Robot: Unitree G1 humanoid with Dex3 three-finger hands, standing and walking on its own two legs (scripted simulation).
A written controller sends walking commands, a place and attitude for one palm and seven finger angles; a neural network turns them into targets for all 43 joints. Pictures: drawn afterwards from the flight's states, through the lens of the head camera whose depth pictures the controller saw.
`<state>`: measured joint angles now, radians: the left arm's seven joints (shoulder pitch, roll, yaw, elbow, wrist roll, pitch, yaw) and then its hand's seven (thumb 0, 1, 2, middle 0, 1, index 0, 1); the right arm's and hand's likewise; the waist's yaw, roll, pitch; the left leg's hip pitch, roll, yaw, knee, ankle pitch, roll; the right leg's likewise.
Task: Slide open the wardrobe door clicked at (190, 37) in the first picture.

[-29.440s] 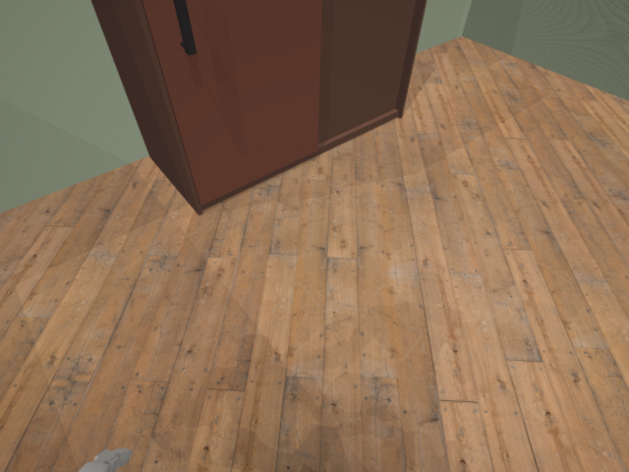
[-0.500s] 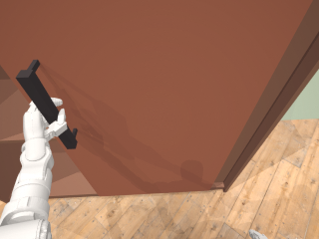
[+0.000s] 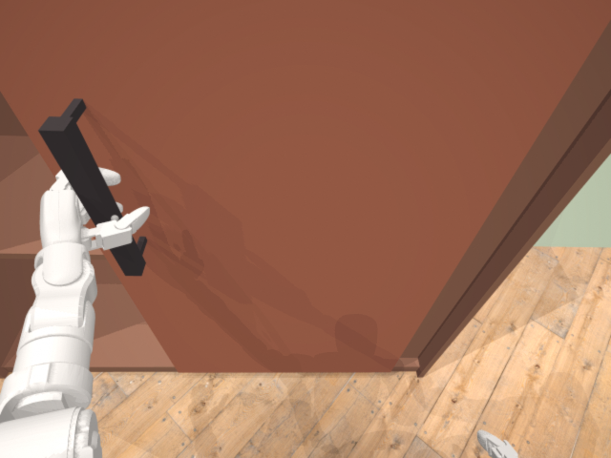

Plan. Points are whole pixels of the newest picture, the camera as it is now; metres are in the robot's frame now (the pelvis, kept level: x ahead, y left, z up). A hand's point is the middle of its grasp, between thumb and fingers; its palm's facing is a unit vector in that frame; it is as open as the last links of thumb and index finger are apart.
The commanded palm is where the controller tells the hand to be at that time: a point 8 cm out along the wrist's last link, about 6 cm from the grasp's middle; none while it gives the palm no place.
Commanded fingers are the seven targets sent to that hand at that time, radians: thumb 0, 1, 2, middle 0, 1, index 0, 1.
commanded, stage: loosen the grip on the handle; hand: left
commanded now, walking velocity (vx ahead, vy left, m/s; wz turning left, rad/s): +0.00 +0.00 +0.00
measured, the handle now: (110, 199) +0.42 +0.31 +0.09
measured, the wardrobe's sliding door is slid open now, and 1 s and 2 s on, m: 0.55 0.55 0.55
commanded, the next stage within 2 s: slip the hand off the handle in 0.34 s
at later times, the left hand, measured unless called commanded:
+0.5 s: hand (108, 223) +0.37 +0.29 +0.09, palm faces +0.44 -0.87 -0.24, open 14.5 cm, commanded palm +0.33 +0.33 +0.11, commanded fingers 0.00 -0.55 0.20 -0.25 -1.15 -0.25 -1.15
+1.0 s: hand (52, 222) +0.36 +0.35 +0.10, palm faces +0.47 -0.85 -0.25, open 14.6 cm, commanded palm +0.32 +0.39 +0.11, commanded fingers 0.00 -0.55 0.20 -0.25 -1.15 -0.25 -1.15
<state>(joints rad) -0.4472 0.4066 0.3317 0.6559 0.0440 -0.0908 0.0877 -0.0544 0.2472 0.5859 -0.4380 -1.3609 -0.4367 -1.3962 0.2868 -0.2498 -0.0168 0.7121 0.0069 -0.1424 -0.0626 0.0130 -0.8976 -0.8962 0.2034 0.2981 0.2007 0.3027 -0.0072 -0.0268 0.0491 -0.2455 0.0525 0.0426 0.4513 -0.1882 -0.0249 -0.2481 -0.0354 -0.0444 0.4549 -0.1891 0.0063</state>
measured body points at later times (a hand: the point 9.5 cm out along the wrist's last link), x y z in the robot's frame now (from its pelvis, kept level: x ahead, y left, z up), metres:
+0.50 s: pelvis +0.05 +0.00 +0.00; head +0.07 +0.00 +0.44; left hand +0.35 +0.33 +0.11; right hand +0.20 -0.24 -0.11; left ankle +0.03 +0.14 -0.74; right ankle +0.03 -0.13 -0.74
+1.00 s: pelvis +0.02 +0.00 -0.01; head +0.06 +0.00 +0.44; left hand +0.33 +0.40 +0.12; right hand +0.14 -0.27 -0.12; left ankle +0.03 +0.14 -0.74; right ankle +0.03 -0.13 -0.74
